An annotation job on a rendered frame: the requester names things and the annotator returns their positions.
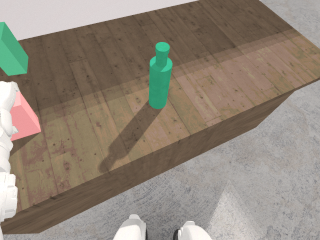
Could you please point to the table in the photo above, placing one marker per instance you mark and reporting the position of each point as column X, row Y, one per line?
column 233, row 63

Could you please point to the robot left hand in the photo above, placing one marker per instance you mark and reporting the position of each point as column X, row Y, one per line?
column 8, row 92

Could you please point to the sponge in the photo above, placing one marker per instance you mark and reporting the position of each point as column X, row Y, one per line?
column 23, row 118

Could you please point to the right robot shin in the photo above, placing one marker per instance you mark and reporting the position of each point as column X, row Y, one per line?
column 188, row 223

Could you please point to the left robot forearm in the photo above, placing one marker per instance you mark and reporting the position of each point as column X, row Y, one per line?
column 6, row 130

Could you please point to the robot left upper arm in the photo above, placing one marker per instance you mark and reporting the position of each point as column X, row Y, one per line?
column 8, row 197

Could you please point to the robot shin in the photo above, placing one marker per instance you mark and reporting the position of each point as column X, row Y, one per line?
column 188, row 223
column 134, row 216

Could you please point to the left robot shin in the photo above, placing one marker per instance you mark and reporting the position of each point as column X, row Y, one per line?
column 134, row 216

